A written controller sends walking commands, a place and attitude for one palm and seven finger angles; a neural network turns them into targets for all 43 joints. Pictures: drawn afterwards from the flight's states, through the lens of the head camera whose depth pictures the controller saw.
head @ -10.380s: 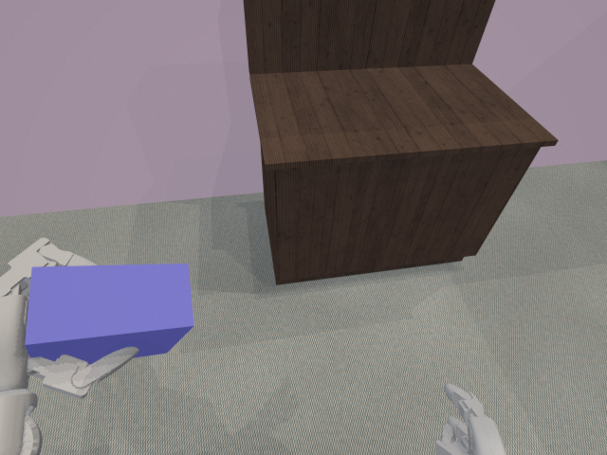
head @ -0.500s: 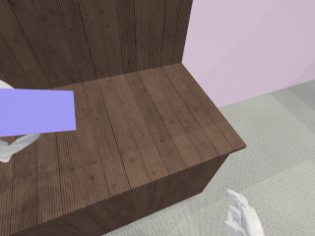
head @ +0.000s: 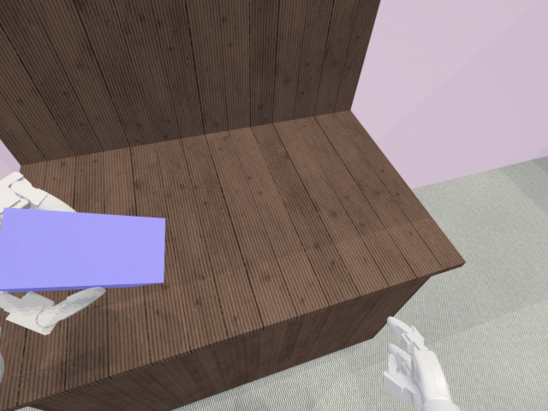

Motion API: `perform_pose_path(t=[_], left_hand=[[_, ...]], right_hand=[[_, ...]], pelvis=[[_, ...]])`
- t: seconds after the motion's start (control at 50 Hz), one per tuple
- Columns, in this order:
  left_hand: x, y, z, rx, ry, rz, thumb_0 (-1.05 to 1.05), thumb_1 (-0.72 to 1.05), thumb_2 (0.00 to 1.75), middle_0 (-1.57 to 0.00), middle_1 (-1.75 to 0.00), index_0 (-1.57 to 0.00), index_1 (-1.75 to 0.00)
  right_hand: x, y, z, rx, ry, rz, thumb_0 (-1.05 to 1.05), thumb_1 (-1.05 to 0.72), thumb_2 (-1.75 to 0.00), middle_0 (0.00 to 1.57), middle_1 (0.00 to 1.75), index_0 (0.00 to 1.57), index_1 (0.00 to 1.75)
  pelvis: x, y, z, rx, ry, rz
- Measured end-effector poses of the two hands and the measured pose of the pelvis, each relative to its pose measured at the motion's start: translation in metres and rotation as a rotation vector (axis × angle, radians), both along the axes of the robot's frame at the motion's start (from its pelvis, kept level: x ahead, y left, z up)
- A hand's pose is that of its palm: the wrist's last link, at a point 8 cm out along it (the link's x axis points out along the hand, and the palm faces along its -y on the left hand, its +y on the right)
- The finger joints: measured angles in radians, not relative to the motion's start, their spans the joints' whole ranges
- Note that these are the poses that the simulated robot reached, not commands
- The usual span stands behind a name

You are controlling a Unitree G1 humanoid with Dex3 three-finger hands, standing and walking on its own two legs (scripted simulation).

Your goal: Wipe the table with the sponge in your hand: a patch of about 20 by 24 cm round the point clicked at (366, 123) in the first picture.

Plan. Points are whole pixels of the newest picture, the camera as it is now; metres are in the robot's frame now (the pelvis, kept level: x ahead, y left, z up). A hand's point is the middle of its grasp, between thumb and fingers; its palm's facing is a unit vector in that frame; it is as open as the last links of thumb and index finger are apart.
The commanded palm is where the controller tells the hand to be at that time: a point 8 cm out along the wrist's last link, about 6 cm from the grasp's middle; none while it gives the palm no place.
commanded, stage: come to a stop and stand still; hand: left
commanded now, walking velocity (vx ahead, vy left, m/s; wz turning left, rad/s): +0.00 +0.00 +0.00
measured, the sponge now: (107, 256) +0.24 +0.21 +0.15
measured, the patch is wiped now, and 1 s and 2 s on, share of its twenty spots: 0.00 0.00 0.00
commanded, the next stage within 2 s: look again from close up in 0.52 s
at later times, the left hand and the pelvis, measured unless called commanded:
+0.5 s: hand (70, 294) +0.19 +0.23 +0.16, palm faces +0.35 -0.86 -0.36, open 10.2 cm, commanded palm +0.13 +0.26 +0.18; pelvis -0.03 -0.02 +0.00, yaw +0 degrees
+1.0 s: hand (77, 271) +0.21 +0.23 +0.16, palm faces +0.33 -0.87 -0.36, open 10.2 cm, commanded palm +0.16 +0.27 +0.18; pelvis -0.01 -0.01 +0.01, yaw -2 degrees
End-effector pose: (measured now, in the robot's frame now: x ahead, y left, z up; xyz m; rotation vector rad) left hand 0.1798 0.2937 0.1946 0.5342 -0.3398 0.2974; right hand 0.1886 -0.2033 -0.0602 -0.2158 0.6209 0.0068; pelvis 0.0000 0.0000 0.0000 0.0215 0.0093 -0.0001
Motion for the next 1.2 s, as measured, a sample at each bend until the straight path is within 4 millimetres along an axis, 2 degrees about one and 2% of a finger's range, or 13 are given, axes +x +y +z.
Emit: perform_pose_path(t=[0.1, 0.24, 0.32, 0.4, 0.54, 0.68, 0.92, 1.06, 1.2], left_hand=[[-0.011, 0.002, -0.014, -0.071, 0.069, 0.054, -0.01, -0.51, 1.01, -0.71, -1.33, -0.74, -1.32], [-0.026, -0.021, -0.035, -0.166, 0.119, 0.031, -0.01, -0.51, 1.01, -0.71, -1.33, -0.74, -1.32], [-0.029, -0.028, -0.032, -0.153, 0.107, 0.012, -0.01, -0.51, 1.01, -0.71, -1.33, -0.74, -1.32], [-0.029, -0.025, -0.025, -0.126, 0.084, 0.018, -0.01, -0.51, 1.01, -0.71, -1.33, -0.74, -1.32], [-0.029, -0.025, -0.025, -0.138, 0.075, 0.02, -0.01, -0.51, 1.01, -0.71, -1.33, -0.74, -1.32], [-0.024, -0.027, -0.027, -0.138, 0.085, 0.001, -0.01, -0.51, 1.01, -0.71, -1.33, -0.74, -1.32], [-0.011, -0.018, -0.022, -0.134, 0.074, 0.012, -0.01, -0.51, 1.01, -0.71, -1.32, -0.74, -1.32], [-0.001, -0.019, -0.023, -0.137, 0.092, 0.005, -0.01, -0.51, 1.01, -0.71, -1.32, -0.74, -1.32], [0.008, -0.023, -0.024, -0.142, 0.1, -0.003, -0.01, -0.51, 1.01, -0.71, -1.32, -0.74, -1.32]], right_hand=[[-0.007, -0.004, 0.002, 0.031, -0.017, -0.016, 0.01, -0.9, -0.9, 0.2, 0.3, 0.2, 0.3], [-0.032, -0.031, 0.002, -0.02, 0.002, -0.036, 0.01, -0.9, -0.9, 0.2, 0.3, 0.2, 0.3], [-0.046, -0.046, 0.0, -0.049, 0.019, -0.067, 0.01, -0.9, -0.9, 0.2, 0.3, 0.2, 0.3], [-0.058, -0.057, -0.003, -0.06, 0.031, -0.105, 0.02, -0.9, -0.9, 0.2, 0.3, 0.2, 0.3], [-0.068, -0.058, -0.004, -0.055, 0.032, -0.135, 0.02, -0.91, -0.9, 0.2, 0.3, 0.2, 0.3], [-0.061, -0.045, -0.002, -0.044, 0.017, -0.117, 0.02, -0.9, -0.9, 0.2, 0.3, 0.2, 0.3], [-0.032, -0.026, 0.006, -0.038, -0.011, -0.078, 0.02, -0.9, -0.9, 0.2, 0.3, 0.2, 0.3], [-0.019, -0.023, 0.009, -0.038, -0.018, -0.082, 0.02, -0.9, -0.9, 0.2, 0.3, 0.2, 0.3], [-0.017, -0.027, 0.011, -0.038, -0.01, -0.097, 0.01, -0.9, -0.9, 0.2, 0.3, 0.2, 0.3]], pelvis=[[-0.009, -0.007, 0.003, -0.012, -0.004, -0.002], [-0.02, -0.016, 0.002, -0.03, -0.014, 0.004], [-0.025, -0.021, 0.001, -0.037, -0.016, 0.004], [-0.028, -0.023, 0.0, -0.041, -0.018, -0.001], [-0.028, -0.021, 0.0, -0.038, -0.023, -0.01], [-0.025, -0.017, 0.001, -0.036, -0.024, -0.016], [-0.012, -0.009, 0.004, -0.033, -0.021, -0.024], [-0.004, -0.007, 0.006, -0.029, -0.021, -0.032], [0.0, -0.012, 0.007, -0.018, -0.02, -0.044]])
